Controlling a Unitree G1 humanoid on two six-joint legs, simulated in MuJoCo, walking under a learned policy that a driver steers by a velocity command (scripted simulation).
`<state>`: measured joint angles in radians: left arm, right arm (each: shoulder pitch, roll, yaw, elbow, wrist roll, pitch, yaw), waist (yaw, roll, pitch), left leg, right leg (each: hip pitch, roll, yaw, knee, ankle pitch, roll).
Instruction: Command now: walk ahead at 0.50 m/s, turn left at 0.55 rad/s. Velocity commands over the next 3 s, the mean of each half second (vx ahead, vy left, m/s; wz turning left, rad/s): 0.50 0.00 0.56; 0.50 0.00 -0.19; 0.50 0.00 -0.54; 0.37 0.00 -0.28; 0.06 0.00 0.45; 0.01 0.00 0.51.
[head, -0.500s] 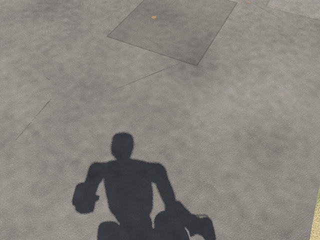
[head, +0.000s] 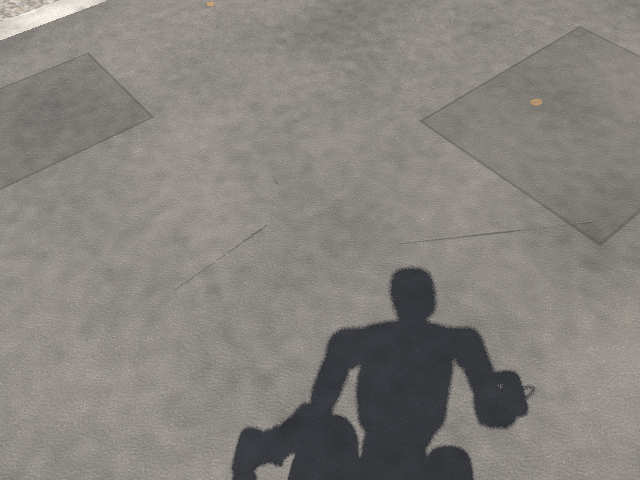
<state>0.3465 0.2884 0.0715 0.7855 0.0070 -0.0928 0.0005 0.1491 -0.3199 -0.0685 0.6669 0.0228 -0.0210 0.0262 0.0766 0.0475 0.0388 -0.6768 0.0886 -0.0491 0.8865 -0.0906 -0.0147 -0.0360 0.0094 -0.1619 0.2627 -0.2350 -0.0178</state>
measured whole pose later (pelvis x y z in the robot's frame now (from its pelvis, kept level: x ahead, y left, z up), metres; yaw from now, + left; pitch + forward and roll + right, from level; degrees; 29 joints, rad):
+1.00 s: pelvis +0.57 +0.09 +0.00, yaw +8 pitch +2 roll +0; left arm 0.35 0.28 0.04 0.74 -0.02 -0.06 -0.01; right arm 0.13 -0.30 -0.03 0.67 -0.02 -0.09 0.00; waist 0.06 0.03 0.04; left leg -0.64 0.07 -0.10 0.80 -0.14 -0.06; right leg -0.16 0.12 0.11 0.32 -0.17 -0.09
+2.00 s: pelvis +1.06 +0.04 +0.00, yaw -17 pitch +1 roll -1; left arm 0.19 0.25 0.04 0.72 0.03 -0.06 -0.01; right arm 0.18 -0.31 -0.05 0.80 0.01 -0.02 -0.01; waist 0.01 0.05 0.07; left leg -0.60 0.09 -0.05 0.91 -0.21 -0.07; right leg -0.19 0.05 -0.10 0.33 -0.16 -0.08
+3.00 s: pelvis +1.16 +0.02 +0.00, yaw +16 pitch +1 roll +1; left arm 0.17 0.27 0.06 0.76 0.00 0.02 0.02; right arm 0.17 -0.30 -0.07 0.63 0.01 0.07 -0.01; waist 0.03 0.01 0.06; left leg -0.37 0.01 -0.03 0.76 -0.41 -0.08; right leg -0.22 -0.06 -0.06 0.45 -0.24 0.00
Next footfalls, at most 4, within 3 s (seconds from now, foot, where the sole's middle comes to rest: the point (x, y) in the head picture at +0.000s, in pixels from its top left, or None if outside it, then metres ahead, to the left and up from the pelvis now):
0.18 left None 0.27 0.14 -0.78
0.72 right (351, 418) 0.61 0.03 -0.78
1.20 left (257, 317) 0.85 0.26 -0.78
1.72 right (386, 247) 1.09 -0.05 -0.78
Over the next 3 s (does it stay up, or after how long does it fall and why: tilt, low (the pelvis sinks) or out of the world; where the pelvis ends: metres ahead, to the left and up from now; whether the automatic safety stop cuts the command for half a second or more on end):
stays up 1.16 0.02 0.00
